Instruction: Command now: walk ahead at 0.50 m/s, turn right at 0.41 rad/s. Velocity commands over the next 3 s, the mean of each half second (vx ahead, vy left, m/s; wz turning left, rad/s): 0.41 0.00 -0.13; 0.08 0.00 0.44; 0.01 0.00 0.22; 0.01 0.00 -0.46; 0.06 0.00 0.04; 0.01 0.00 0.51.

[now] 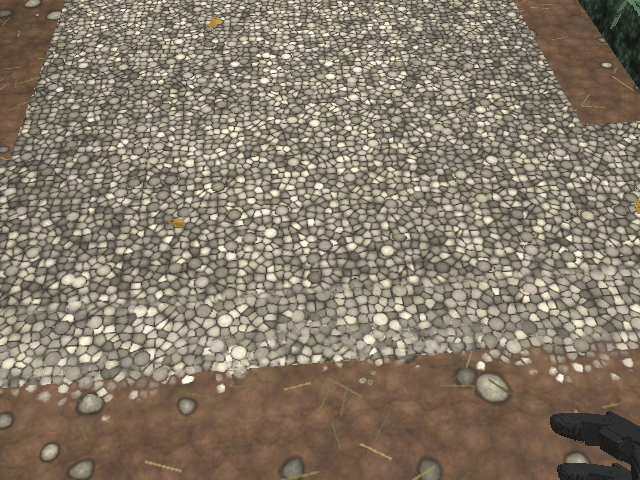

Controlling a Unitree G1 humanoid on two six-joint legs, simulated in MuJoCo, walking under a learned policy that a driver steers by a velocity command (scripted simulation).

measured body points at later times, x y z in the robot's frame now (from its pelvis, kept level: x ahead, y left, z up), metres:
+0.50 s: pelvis +0.22 -0.03 +0.00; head +0.25 -0.04 +0.45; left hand +0.47 +0.19 -0.06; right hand +0.21 -0.31 -0.13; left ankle +0.12 +0.12 -0.71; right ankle +0.32 -0.14 -0.73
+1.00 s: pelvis +0.24 +0.01 +0.01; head +0.27 +0.05 +0.46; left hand +0.32 +0.32 -0.11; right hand +0.44 -0.24 -0.06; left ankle +0.24 +0.10 -0.73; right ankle +0.29 -0.14 -0.66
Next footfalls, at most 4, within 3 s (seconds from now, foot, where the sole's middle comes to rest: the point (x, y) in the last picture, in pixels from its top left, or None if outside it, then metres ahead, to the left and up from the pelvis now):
0.46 right None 0.36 -0.14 -0.76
0.88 left None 0.28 0.11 -0.76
1.36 right None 0.34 -0.12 -0.76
1.96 right None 0.29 -0.16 -0.76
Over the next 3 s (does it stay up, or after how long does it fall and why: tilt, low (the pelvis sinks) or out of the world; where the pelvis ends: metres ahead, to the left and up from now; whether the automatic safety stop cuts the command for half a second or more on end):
stays up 0.36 -0.09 0.01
